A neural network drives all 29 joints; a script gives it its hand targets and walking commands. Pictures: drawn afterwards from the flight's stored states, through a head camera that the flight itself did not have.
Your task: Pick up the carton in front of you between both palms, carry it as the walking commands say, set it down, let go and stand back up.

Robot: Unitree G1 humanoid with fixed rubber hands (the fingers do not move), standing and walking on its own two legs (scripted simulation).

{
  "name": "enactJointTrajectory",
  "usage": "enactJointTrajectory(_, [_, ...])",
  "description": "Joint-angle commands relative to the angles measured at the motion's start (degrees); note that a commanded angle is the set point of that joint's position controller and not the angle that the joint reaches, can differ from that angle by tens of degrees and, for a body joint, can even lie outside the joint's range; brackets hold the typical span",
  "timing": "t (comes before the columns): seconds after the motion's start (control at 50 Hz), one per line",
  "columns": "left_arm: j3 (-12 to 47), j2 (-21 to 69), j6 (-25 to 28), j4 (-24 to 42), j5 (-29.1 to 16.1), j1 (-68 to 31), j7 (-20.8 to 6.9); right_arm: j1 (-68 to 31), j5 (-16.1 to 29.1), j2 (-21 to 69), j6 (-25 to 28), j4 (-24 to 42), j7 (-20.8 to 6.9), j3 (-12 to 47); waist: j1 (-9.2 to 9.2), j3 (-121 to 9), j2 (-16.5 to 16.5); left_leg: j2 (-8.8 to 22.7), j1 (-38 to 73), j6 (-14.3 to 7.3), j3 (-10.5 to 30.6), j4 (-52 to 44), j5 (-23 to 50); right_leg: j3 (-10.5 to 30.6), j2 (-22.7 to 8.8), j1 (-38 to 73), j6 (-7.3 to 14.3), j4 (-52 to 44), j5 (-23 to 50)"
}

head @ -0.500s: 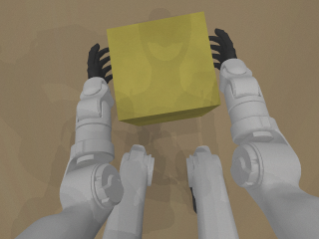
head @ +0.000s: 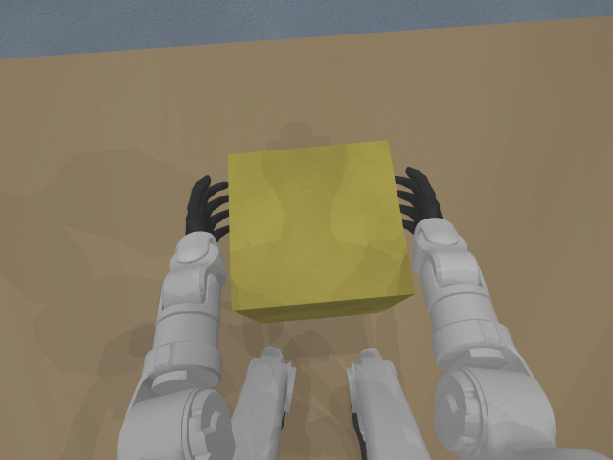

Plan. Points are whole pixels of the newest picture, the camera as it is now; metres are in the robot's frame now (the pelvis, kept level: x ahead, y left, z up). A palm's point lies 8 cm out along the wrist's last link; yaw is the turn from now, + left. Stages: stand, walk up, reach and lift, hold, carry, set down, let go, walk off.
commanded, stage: reach and lift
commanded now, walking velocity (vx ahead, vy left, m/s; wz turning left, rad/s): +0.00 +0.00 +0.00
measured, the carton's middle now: (315, 246) +0.41 +0.01 -0.12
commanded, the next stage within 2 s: hold in 1.78 s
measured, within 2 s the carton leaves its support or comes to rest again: neither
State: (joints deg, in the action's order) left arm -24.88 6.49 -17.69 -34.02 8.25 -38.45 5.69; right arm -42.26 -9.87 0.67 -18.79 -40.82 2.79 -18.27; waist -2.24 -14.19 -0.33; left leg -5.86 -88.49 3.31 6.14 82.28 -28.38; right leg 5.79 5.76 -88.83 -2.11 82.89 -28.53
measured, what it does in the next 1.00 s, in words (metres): rises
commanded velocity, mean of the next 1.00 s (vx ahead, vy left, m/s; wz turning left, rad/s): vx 0.00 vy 0.00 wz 0.00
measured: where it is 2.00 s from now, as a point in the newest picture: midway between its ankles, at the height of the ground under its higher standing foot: (318, 446)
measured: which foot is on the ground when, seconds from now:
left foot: down 0.00-1.00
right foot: down 0.00-1.00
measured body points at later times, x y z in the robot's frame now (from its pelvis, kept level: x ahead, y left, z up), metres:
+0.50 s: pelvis +0.05 +0.00 +0.14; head +0.11 +0.00 +0.58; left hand +0.39 +0.16 +0.11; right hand +0.39 -0.15 +0.10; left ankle +0.07 +0.13 -0.56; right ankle +0.07 -0.12 -0.56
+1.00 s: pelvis +0.05 +0.01 +0.18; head +0.02 +0.01 +0.63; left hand +0.36 +0.16 +0.20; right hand +0.36 -0.15 +0.19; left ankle +0.08 +0.13 -0.56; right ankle +0.07 -0.12 -0.56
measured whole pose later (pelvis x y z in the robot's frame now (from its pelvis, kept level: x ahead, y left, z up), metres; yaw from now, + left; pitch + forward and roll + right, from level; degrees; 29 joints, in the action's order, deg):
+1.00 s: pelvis +0.05 +0.01 +0.18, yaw -1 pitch -3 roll +0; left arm -18.0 9.6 -34.1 -24.6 17.5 -18.6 0.3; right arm -16.9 -17.1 9.1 -35.4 -24.2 0.7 -16.3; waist -0.3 -2.2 0.0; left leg -2.8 -10.5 0.6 7.9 26.5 -12.8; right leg 8.2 2.6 -10.5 -0.8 26.5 -12.9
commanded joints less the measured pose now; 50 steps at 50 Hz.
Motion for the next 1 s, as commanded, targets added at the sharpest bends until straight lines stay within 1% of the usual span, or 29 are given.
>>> enactJointTrajectory(0.0, [35.2, 59.9, -0.5, -4.6, -6.7, -31.6, -15.4, -31.1, 7.8, 62.7, 2.3, 1.5, -13.8, 29.1, 0.32, -40.2, 1.8, -4.0, 27.5, -0.8, -7.2, -13.1, 12.4, -5.8, 3.6, 30.7, 1.1, -14.3, 12.0])
enactJointTrajectory(0.18, [35.5, 60.3, 0.5, -5.2, -4.7, -21.7, -15.8, -22.2, 6.6, 63.6, 3.3, 3.1, -13.8, 30.0, 0.49, -33.0, 1.8, -2.9, 39.3, -1.7, -4.7, -23.9, 15.6, -3.6, 2.6, 42.8, 1.5, -24.9, 15.6])
enactJointTrajectory(0.34, [38.0, 60.4, 0.0, -3.4, -4.2, -13.3, -16.4, -14.1, 6.5, 64.0, 2.7, 6.3, -13.9, 32.7, 0.82, -26.9, 1.3, -1.6, 52.2, -2.2, -2.6, -34.1, 21.3, -1.7, 1.6, 54.6, 1.8, -34.8, 21.3])
enactJointTrajectory(0.5, [40.7, 59.6, -3.4, 0.0, -4.4, -5.1, -17.3, -6.2, 7.3, 64.0, -0.6, 10.5, -14.3, 35.5, 0.99, -19.0, 1.3, -0.5, 65.5, -2.5, -1.4, -44.8, 28.6, -0.4, 0.8, 67.2, 1.5, -45.5, 28.7])
enactJointTrajectory(0.62, [43.2, 59.7, -8.1, 4.5, -5.7, -0.9, -18.3, -1.9, 8.6, 63.9, -5.5, 15.6, -14.9, 37.9, 1.3, -12.4, 0.5, 0.1, 74.7, -2.3, -1.4, -52.2, 31.4, -0.4, -0.1, 75.6, 1.3, -53.1, 31.2])
enactJointTrajectory(0.7, [44.2, 59.6, -12.0, 7.9, -6.6, 0.9, -18.9, -0.3, 9.3, 63.2, -9.5, 19.7, -15.3, 39.1, 1.79, -7.3, 0.2, 0.6, 79.7, -2.2, -1.4, -56.6, 32.1, -0.7, -0.6, 79.7, 1.2, -57.6, 31.0])
enactJointTrajectory(0.74, [43.2, 58.9, -13.8, 8.3, -6.1, 1.3, -19.1, -0.1, 8.8, 62.6, -11.4, 20.4, -15.4, 38.1, 1.92, -3.6, 0.2, 0.8, 80.5, -2.1, -1.4, -58.5, 30.1, -0.9, -0.6, 80.6, 1.2, -59.4, 28.8])
enactJointTrajectory(0.8, [40.3, 58.0, -15.7, 7.2, -4.7, 0.8, -19.6, -0.5, 7.7, 61.8, -13.4, 19.6, -16.0, 35.3, 2.14, 1.4, 0.0, 0.9, 80.2, -2.2, -1.6, -60.5, 25.0, -1.4, -0.7, 80.5, 1.4, -61.2, 23.9])
enactJointTrajectory(0.86, [37.0, 57.8, -16.3, 5.3, -3.2, -1.8, -20.2, -3.3, 6.5, 61.2, -14.2, 17.8, -16.7, 32.4, 1.84, 4.2, 0.0, 1.1, 79.5, -2.5, -1.9, -61.0, 20.1, -1.8, -0.9, 79.3, 1.8, -61.7, 19.0])
enactJointTrajectory(0.88, [36.8, 58.2, -16.3, 5.2, -3.3, -3.0, -20.3, -4.7, 6.5, 61.5, -14.1, 17.8, -17.0, 32.3, 1.8, 4.1, -0.1, 1.1, 79.5, -2.6, -2.0, -61.0, 19.2, -1.9, -0.9, 79.3, 1.9, -61.6, 18.0])
enactJointTrajectory(0.98, [37.3, 59.9, -16.0, 6.1, -3.8, -8.3, -20.8, -10.2, 6.9, 62.8, -13.8, 18.5, -17.7, 32.9, 1.86, 0.8, 0.0, 1.2, 80.8, -2.7, -2.3, -60.4, 18.8, -2.1, -1.0, 80.2, 2.1, -61.0, 17.3])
